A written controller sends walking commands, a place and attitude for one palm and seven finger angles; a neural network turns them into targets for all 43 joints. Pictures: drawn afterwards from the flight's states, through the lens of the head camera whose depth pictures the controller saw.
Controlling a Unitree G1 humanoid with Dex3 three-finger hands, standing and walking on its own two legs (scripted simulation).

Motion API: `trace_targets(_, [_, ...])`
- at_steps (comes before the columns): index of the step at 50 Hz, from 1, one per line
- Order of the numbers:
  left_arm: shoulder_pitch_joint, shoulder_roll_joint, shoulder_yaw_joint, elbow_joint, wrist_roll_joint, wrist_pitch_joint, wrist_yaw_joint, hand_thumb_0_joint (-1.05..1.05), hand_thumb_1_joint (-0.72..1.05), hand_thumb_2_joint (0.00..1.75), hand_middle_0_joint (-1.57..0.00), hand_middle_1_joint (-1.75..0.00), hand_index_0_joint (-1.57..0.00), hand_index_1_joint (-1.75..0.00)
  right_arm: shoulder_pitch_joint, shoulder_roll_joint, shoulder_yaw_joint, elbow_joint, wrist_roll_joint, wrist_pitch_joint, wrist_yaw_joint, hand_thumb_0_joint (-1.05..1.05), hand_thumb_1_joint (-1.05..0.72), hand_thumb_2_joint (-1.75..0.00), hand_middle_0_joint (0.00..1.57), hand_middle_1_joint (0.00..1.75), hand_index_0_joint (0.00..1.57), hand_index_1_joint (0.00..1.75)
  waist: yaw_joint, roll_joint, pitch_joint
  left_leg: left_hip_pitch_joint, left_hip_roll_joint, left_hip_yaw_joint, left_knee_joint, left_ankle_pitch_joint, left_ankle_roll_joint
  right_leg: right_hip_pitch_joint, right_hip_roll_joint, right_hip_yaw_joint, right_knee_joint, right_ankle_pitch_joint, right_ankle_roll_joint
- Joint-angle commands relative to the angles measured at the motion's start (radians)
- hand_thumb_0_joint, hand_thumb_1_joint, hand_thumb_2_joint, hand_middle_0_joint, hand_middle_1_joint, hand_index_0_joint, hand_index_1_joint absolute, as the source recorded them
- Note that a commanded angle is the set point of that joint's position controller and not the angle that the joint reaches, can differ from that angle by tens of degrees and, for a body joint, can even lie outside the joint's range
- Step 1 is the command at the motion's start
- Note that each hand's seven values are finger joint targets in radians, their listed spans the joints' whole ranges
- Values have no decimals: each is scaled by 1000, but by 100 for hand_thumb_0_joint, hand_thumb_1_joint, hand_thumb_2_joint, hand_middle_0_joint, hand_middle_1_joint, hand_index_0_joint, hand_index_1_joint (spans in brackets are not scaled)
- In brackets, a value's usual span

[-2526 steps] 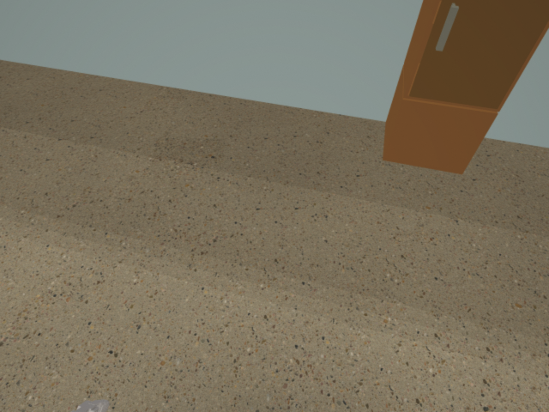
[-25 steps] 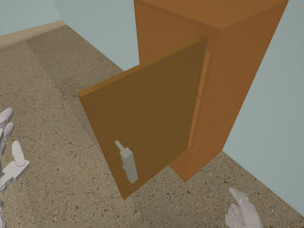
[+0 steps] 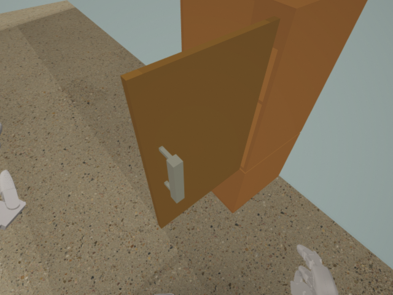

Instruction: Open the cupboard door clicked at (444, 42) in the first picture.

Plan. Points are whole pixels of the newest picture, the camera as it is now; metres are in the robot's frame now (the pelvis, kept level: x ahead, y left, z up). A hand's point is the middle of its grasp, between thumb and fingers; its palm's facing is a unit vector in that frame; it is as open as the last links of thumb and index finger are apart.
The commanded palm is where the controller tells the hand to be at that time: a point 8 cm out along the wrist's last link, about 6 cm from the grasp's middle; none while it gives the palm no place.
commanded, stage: step back with the hand held close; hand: left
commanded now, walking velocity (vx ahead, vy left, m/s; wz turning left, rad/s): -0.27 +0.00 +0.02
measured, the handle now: (170, 174) +0.38 +0.09 -0.01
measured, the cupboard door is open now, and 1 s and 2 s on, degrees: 91 91 91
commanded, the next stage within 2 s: stop stepping back and stand still in 0.58 s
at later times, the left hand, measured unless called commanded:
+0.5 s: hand out of the picture +0.15 +0.27 +0.19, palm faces +0.46 -0.78 -0.42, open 7.4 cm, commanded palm +0.09 +0.30 +0.19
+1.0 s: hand out of the picture +0.06 +0.22 +0.17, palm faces +0.38 -0.82 -0.43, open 7.4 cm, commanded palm -0.01 +0.26 +0.19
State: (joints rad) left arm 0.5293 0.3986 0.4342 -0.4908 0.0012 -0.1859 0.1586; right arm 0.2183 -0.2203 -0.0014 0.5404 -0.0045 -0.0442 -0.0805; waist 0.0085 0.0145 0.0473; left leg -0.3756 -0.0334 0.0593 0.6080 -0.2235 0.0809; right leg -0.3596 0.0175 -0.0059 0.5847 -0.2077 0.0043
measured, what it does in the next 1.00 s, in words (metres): walks backwards: right foot, then left foot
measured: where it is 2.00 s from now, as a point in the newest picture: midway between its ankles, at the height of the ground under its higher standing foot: outside the picture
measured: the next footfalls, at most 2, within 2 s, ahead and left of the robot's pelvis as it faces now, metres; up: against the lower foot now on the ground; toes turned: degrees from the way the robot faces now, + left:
right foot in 0.64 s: -0.22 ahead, -0.11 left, +0.00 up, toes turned -5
left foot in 0.82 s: -0.01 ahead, +0.06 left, +0.00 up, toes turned -3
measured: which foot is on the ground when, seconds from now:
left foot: down 0.00-0.68, up 0.70-0.80, down 0.82-1.00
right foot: down 0.00-0.26, up 0.28-0.62, down 0.64-1.00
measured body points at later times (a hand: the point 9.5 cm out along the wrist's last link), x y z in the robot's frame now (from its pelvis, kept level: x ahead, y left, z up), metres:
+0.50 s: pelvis -0.06 +0.00 +0.02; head -0.02 +0.04 +0.46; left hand +0.12 +0.31 +0.21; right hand +0.12 -0.22 -0.06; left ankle +0.07 +0.07 -0.72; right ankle -0.21 -0.13 -0.66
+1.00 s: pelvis -0.16 -0.03 +0.00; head -0.18 -0.03 +0.45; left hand +0.03 +0.26 +0.19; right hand -0.04 -0.31 -0.08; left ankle -0.05 +0.06 -0.72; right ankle -0.26 -0.11 -0.73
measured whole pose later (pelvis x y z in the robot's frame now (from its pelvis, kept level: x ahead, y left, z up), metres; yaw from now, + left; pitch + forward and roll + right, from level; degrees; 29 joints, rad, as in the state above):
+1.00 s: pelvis -0.16 -0.03 +0.00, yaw -3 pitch +0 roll +0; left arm 0.52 0.40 0.42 -0.42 -0.05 -0.16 0.15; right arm 0.26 -0.26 -0.02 0.62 0.00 -0.07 -0.08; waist -0.04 0.00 -0.05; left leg -0.43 -0.02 0.02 0.53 -0.13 0.02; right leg -0.09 0.05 -0.05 0.52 -0.44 -0.05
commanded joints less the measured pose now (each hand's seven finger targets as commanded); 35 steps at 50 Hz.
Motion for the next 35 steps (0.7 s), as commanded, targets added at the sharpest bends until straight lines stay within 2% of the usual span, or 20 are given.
trace_targets(1, [-88,172,123,-228,5,-71,19,0,90,90,-20,-30,-20,-30,-87,-146,-60,-145,1,-72,-10,0,-90,-90,20,30,20,30,-13,40,-85,-387,180,-213,-281,-496,21,334,-29,118,37,-81,-17])
trace_targets(4, [-111,194,131,-268,-1,-81,24,0,90,90,-20,-30,-20,-30,-81,-143,-61,-130,-6,-78,-3,0,-90,-90,20,30,20,30,-19,-10,-74,-240,101,-163,-136,-414,-19,129,-102,214,-139,-234,-56])
trace_targets(6, [-81,192,116,-246,-14,-85,31,0,90,90,-20,-30,-20,-30,-63,-125,-53,-106,-4,-75,2,0,-90,-90,20,30,20,30,-27,-103,-92,-51,49,-124,29,-280,-53,-59,-180,265,-249,-279,-93])
trace_targets(8, [-74,201,115,-251,-23,-90,38,0,90,90,-20,-30,-20,-30,-56,-114,-50,-88,2,-65,9,0,-90,-90,20,30,20,30,-37,-124,-119,55,26,-90,120,-202,-66,-140,-229,244,-277,-230,-108])
trace_targets(9, [-64,206,122,-251,-27,-91,43,0,90,90,-20,-30,-20,-30,-58,-120,-52,-84,4,-61,9,0,-90,-90,20,30,20,30,-41,-90,-124,79,27,-100,104,-184,-66,-157,-219,216,-258,-186,-104])
trace_targets(11, [-32,226,149,-272,-32,-96,42,0,90,90,-20,-30,-20,-30,-78,-125,-48,-98,8,-54,4,0,-90,-90,20,30,20,30,-34,14,-105,1,100,-198,-110,-273,-39,-111,-118,114,-140,-213,-46])
trace_targets(12, [-22,230,165,-289,-30,-101,40,0,90,90,-20,-30,-20,-30,-97,-137,-46,-112,5,-59,-1,0,-90,-90,20,30,20,30,-27,151,-94,-162,195,-312,-294,-406,-4,20,-31,56,26,-213,-9])
trace_targets(13, [-14,224,193,-299,-20,-107,38,0,90,90,-20,-30,-20,-30,-116,-151,-52,-118,-7,-73,-4,0,-90,-90,20,30,20,30,-10,321,-123,-379,342,-502,-506,-596,59,240,76,2,326,-164,17])
trace_targets(14, [-46,249,201,-312,-14,-106,37,0,90,90,-20,-30,-20,-30,-119,-122,-56,-114,-15,-85,-6,0,-90,-90,20,30,20,30,-14,301,-123,-389,392,-553,-563,-535,79,227,92,41,550,-225,9])
trace_targets(16, [-23,231,196,-263,-25,-110,33,0,90,90,-20,-30,-20,-30,-119,-117,-76,-80,-13,-114,13,0,-90,-90,20,30,20,30,1,120,-156,-204,363,-436,-452,-387,66,91,82,73,628,-270,2])
trace_targets(17, [-3,206,175,-270,-36,-105,35,0,90,90,-20,-30,-20,-30,-120,-112,-75,-75,-14,-122,19,0,-90,-90,20,30,20,30,5,112,-170,-118,330,-369,-426,-309,53,44,67,52,585,-279,1])
trace_targets(19, [0,175,131,-285,-46,-98,38,0,90,90,-20,-30,-20,-30,-122,-103,-65,-57,-14,-137,23,0,-90,-90,20,30,20,30,6,155,-185,1,304,-316,-434,-232,33,30,46,18,456,-294,-1])
trace_targets(23, [-47,170,73,-306,-57,-84,27,0,90,90,-20,-30,-20,-30,-88,-106,-50,-13,-23,-141,22,0,-90,-90,20,30,20,30,-6,203,-258,227,262,-262,-487,-88,-23,70,79,-33,132,-357,-16])
trace_targets(25, [-58,179,72,-311,-63,-84,21,0,90,90,-20,-30,-20,-30,-79,-103,-51,-3,-29,-138,25,0,-90,-90,20,30,20,30,-5,241,-305,338,250,-229,-462,118,-57,88,80,-45,-15,-340,-26])
trace_targets(29, [-15,272,159,-314,-85,-97,-4,0,90,90,-20,-30,-20,-30,-99,-97,-47,-15,-35,-100,37,0,-90,-90,20,30,20,30,16,206,-391,448,228,-135,-300,530,-89,147,60,-34,-272,-129,-40])
trace_targets(30, [-15,269,163,-319,-95,-104,-13,0,90,90,-20,-30,-20,-30,-125,-98,-42,-31,-27,-92,40,0,-90,-90,20,30,20,30,19,180,-379,459,214,-110,-260,528,-86,135,44,-25,-318,-70,-36])
trace_targets(31, [-5,304,197,-330,-99,-112,-16,0,90,90,-20,-30,-20,-30,-144,-105,-40,-47,-22,-79,40,0,-90,-90,20,30,20,30,16,138,-363,421,196,-86,-207,433,-82,115,-8,15,-332,18,-45])
trace_targets(33, [5,327,236,-306,-107,-119,-9,0,90,90,-20,-30,-20,-30,-165,-81,-26,-70,-5,-55,35,0,-90,-90,20,30,20,30,11,-52,-314,324,106,-16,-71,150,-86,46,-158,103,-339,235,-42])
trace_targets(34, [6,322,225,-312,-111,-117,-11,0,90,90,-20,-30,-20,-30,-189,-83,-27,-83,19,-56,29,0,-90,-90,20,30,20,30,31,-227,-289,197,37,-3,59,-42,-97,87,-209,110,-317,504,-5])
trace_targets(35, [86,331,250,-242,-97,-100,-8,0,90,90,-20,-30,-20,-30,-192,-95,-26,-100,25,-56,22,0,-90,-90,20,30,20,30,23,-262,-223,52,16,-10,165,-121,-88,124,-243,107,-253,717,16])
